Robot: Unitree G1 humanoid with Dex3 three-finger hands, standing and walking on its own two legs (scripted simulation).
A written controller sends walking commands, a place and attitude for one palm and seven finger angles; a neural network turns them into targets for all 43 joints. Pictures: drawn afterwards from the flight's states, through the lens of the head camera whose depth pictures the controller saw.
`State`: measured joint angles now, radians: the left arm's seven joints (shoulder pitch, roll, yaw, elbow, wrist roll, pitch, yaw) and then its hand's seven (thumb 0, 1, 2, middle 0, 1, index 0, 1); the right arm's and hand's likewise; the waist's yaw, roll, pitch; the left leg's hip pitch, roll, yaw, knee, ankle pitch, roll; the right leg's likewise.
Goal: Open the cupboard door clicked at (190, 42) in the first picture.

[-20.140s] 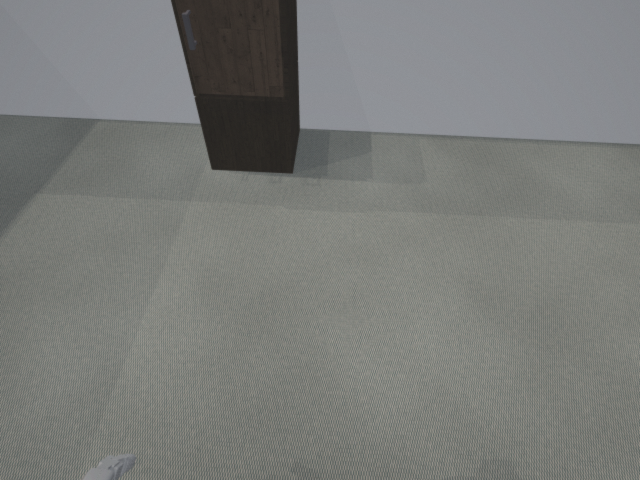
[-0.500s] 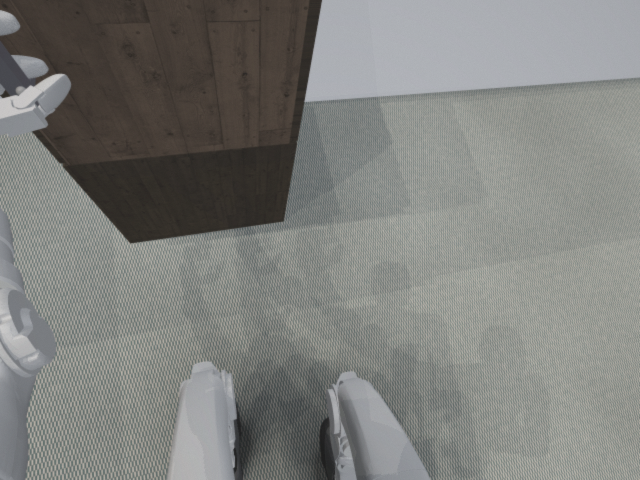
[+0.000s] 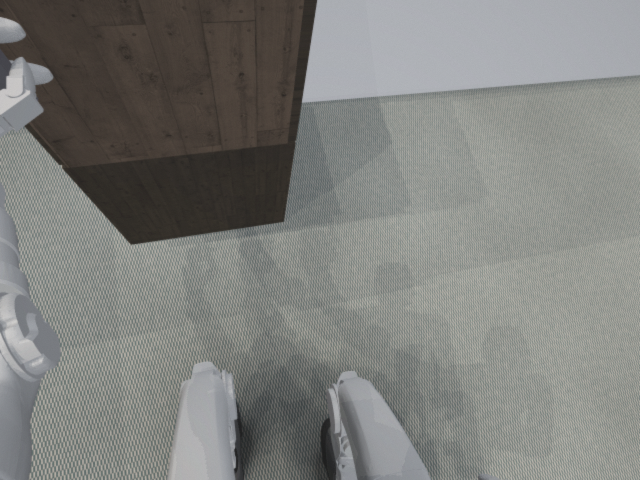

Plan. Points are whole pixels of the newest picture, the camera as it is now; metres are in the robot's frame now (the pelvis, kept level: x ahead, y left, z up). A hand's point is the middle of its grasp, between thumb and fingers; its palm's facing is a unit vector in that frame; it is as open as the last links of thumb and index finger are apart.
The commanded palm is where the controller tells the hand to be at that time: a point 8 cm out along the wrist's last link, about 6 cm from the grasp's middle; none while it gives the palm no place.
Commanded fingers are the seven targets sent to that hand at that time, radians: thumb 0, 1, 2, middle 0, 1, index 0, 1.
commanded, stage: pull the door open along its arc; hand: left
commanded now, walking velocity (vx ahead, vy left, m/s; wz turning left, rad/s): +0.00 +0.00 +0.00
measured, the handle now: out of the picture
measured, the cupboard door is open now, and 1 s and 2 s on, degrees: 0 50 48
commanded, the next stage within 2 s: open thumb and fingers to let go in 0.86 s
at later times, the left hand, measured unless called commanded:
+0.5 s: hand (81, 188) +0.41 +0.22 +0.07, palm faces +0.46 -0.88 +0.11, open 5.8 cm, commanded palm +0.35 +0.24 +0.06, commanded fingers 0.00 0.90 0.90 -0.40 -1.35 -0.40 -1.35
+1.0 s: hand (224, 279) +0.33 +0.08 +0.07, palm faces +0.51 -0.86 -0.01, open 5.9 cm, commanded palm +0.28 +0.13 +0.06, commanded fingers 0.00 0.69 0.81 -0.38 -1.33 -0.38 -1.33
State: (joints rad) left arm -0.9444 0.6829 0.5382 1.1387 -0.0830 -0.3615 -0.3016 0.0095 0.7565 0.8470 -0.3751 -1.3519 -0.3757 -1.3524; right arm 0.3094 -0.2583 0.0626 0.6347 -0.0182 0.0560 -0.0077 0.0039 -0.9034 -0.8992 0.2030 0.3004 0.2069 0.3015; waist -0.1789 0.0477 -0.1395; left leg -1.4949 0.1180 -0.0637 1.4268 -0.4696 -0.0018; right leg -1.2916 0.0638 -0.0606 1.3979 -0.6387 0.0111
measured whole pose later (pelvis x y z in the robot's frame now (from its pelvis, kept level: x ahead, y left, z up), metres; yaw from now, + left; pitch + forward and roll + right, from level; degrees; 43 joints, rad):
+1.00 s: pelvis +0.03 -0.04 +0.05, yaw +7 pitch +20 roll -1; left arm 0.04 -0.12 -0.14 0.36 0.15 -0.49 0.61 0.01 0.74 0.79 -0.30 -1.31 -0.33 -1.33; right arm 0.16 -0.16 -0.01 0.60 -0.10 0.02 0.03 0.01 -0.90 -0.90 0.20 0.30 0.20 0.30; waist -0.01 0.02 -0.21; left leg -1.13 0.06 -0.06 1.23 -0.46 -0.06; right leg -0.95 0.01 -0.08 1.28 -0.68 -0.04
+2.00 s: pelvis +0.02 -0.01 +0.04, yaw +7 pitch +21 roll -3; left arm -0.03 0.01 -0.17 0.38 0.13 -0.52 0.34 -0.01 -0.50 0.30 -0.29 -0.52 -0.26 -0.50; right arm 0.16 -0.16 0.01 0.58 -0.08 0.04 0.03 0.01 -0.90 -0.90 0.20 0.30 0.21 0.30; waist 0.00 0.02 -0.21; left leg -1.19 0.03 -0.06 1.28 -0.45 -0.01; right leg -0.99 -0.01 -0.07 1.30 -0.67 0.00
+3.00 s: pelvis +0.03 -0.04 +0.02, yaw +6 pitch +21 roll -1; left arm 0.49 0.13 -0.01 -0.04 -0.16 -0.53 -0.09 -0.01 -0.50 0.30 -0.17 -0.31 -0.18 -0.32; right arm 0.17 -0.20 -0.02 0.48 -0.02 0.00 -0.03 0.01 -0.90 -0.90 0.20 0.30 0.20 0.30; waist 0.01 0.03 -0.21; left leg -1.23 0.07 -0.06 1.36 -0.51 -0.06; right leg -1.04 0.02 -0.07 1.41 -0.74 -0.05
